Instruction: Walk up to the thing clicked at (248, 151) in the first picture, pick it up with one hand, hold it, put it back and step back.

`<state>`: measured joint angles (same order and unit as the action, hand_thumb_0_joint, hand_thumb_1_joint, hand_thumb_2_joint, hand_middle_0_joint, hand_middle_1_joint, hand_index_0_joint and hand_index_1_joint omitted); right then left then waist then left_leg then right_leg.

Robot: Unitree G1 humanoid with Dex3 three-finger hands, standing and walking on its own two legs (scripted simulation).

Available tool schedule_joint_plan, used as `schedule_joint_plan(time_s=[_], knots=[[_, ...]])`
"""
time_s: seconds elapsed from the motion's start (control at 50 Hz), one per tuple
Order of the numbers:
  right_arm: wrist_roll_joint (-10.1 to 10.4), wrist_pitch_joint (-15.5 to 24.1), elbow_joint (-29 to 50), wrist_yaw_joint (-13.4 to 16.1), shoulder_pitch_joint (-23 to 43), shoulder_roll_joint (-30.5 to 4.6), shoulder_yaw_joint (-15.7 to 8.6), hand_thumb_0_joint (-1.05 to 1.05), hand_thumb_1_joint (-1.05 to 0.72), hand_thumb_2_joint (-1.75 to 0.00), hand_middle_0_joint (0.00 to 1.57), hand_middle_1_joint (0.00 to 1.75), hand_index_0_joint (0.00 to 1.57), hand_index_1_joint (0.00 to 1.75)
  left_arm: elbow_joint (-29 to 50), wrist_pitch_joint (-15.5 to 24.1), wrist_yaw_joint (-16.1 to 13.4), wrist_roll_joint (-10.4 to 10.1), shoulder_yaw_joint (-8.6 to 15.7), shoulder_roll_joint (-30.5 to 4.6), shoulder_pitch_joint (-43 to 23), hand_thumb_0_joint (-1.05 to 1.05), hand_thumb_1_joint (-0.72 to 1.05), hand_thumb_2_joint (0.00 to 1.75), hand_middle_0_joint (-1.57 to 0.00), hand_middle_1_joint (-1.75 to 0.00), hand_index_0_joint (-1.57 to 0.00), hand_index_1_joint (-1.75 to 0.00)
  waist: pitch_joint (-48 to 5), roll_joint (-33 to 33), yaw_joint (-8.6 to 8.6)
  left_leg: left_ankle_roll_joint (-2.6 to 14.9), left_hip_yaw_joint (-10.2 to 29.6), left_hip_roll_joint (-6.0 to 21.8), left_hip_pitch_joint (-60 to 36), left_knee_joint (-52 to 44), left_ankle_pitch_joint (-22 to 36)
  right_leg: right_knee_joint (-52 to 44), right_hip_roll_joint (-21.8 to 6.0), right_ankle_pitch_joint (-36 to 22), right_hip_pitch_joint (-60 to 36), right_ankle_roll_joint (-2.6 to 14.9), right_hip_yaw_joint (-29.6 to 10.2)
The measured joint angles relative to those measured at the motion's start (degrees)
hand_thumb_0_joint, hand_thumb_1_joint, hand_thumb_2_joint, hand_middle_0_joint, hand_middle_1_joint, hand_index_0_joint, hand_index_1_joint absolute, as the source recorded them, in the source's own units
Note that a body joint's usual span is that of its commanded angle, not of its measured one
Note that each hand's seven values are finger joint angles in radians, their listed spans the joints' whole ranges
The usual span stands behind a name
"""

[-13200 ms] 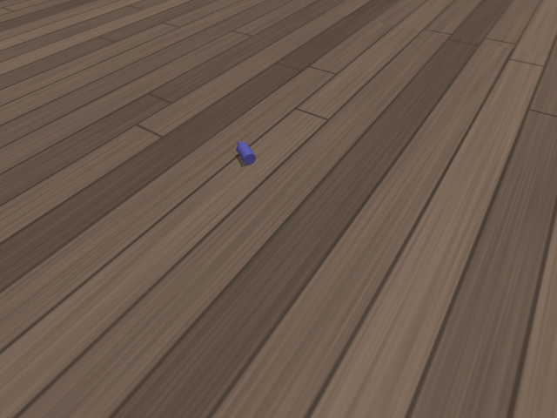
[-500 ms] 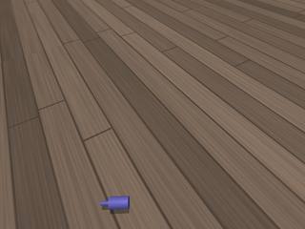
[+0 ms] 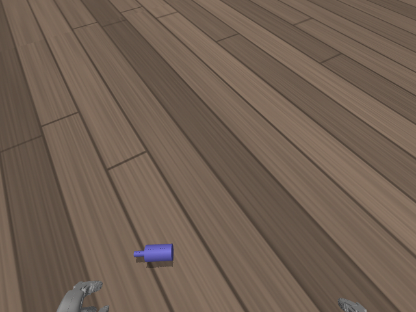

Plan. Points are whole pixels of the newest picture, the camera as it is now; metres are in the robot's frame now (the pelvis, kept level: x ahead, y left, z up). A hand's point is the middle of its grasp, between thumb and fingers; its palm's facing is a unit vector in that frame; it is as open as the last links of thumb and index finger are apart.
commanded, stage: rise first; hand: left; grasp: from above
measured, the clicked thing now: (153, 252) +0.45 +0.29 -0.73
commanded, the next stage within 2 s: none
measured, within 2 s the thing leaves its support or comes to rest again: neither
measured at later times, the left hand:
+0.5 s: hand out of the picture +0.14 +0.27 -0.20, palm faces -0.16 -0.88 -0.46, open 14.1 cm
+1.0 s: hand (113, 309) +0.19 +0.29 -0.34, palm faces -0.40 -0.62 -0.68, open 14.1 cm
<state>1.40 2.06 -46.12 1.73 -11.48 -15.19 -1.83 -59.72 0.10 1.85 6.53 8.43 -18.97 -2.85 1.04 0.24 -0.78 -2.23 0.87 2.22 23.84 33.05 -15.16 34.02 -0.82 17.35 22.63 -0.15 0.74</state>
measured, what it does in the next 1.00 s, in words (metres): lowers itself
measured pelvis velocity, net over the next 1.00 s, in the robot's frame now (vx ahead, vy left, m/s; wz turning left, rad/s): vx -0.04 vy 0.02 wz -0.02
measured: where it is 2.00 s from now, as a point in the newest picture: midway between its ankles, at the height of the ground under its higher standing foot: outside the picture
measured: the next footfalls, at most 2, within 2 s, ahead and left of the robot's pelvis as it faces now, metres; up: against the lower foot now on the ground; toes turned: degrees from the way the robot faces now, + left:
none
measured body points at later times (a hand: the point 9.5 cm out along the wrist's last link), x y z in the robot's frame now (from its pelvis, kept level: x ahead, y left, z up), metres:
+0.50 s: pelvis +0.00 +0.02 -0.07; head +0.09 +0.03 +0.37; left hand +0.15 +0.31 -0.17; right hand +0.17 -0.23 -0.16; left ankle +0.01 +0.15 -0.73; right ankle +0.00 -0.12 -0.73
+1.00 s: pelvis -0.04 +0.02 -0.19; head +0.13 +0.03 +0.23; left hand +0.21 +0.32 -0.30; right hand +0.16 -0.24 -0.30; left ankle +0.01 +0.15 -0.73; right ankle +0.00 -0.12 -0.73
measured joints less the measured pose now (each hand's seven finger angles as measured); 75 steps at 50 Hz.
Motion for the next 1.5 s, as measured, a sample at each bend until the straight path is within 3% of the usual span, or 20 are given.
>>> schedule_joint_plan(time_s=[0.16,0.32,0.6,0.74,0.86,0.96,1.24,1.5], knots=[[0.2,0.0,6.5,-0.9,-2.5,1.3,-0.1,0.01,-0.9,-0.89,0.2,0.3,0.2,0.3,9.3,-7.4,-1.5,3.1,0.2,1.2,4.7,0.0,-0.02,0.91,-0.12,-0.94,-0.14,-0.92,-2.9,-0.6,-0.93,0.6,-0.5,-0.1,6.6,7.7,-3.9,6.7,-0.2,3.3,6.3,-0.63,-0.7],[-0.4,2.2,10.2,-0.6,-1.9,1.0,-0.9,0.01,-0.91,-0.89,0.2,0.3,0.2,0.3,20.3,-9.4,-2.0,5.3,-0.2,2.0,10.5,0.0,-0.4,0.96,-0.09,-1.03,-0.1,-1.03,-5.2,-0.5,-0.54,1.11,0.0,-0.3,17.3,20.0,-9.6,18.0,-0.4,8.5,16.4,-1.25,-0.6],[-1.1,4.9,15.0,-0.4,0.6,2.4,-0.1,0.01,-0.92,-0.9,0.2,0.3,0.2,0.3,36.6,-13.8,-3.3,9.2,-2.4,2.1,18.8,-0.01,-0.56,0.99,-0.09,-1.04,-0.09,-1.06,-7.8,-0.9,-0.55,1.5,1.2,-0.1,30.3,33.4,-15.2,29.9,-0.1,13.5,28.3,-1.78,0.0],[-1.2,6.3,16.2,-0.3,1.3,2.5,0.4,0.01,-0.93,-0.9,0.2,0.3,0.2,0.3,38.4,-13.7,-3.9,11.4,-3.0,1.3,18.8,-0.01,-0.56,0.97,-0.1,-1.05,-0.1,-1.05,-8.8,-1.2,-0.65,1.52,1.7,-0.2,36.5,38.9,-16.8,35.2,-0.1,15.3,34.3,-1.84,0.3],[-1.4,8.5,15.5,-1.2,3.0,1.2,0.3,0.01,-0.93,-0.9,0.2,0.3,0.2,0.3,32.0,-8.9,-4.6,17.1,-2.7,-1.3,12.7,-0.01,-0.56,0.97,-0.1,-1.04,-0.1,-1.05,-10.5,-0.9,-0.92,1.39,1.7,-0.5,47.2,47.5,-19.1,44.7,-0.3,18.1,45.2,-1.79,-0.1],[-1.3,9.4,13.2,-2.2,5.1,-0.3,-0.7,0.01,-0.93,-0.9,0.2,0.3,0.2,0.3,27.4,-3.3,-5.9,23.2,-2.5,-3.4,5.6,-0.01,-0.55,0.97,-0.11,-1.02,-0.11,-1.03,-11.6,-0.7,-0.84,1.14,1.9,-0.6,58.4,57.1,-21.4,54.9,-0.3,20.8,56.6,-1.81,-0.5],[-2.3,6.4,6.7,-4.6,7.4,-1.3,-2.2,0.01,-0.93,-0.9,0.2,0.3,0.2,0.3,12.3,7.5,-7.9,39.5,-1.0,-11.4,-19.0,-0.01,-0.54,1.0,-0.11,-1.04,-0.11,-1.06,-9.7,-1.2,-0.05,0.12,4.0,-0.2,84.8,79.3,-22.9,77.3,1.2,22.5,83.1,-1.23,0.0],[-4.1,1.2,3.2,-5.9,3.2,-0.4,-1.4,0.01,-0.89,-0.89,0.2,0.3,0.2,0.3,0.2,14.0,-11.8,52.5,0.0,-17.6,-32.0,-0.01,-0.52,1.03,-0.07,-1.04,-0.08,-1.05,-6.8,-1.0,-3.59,0.51,5.9,-0.5,97.2,91.3,-22.0,87.9,2.1,21.2,94.4,-2.07,0.8]])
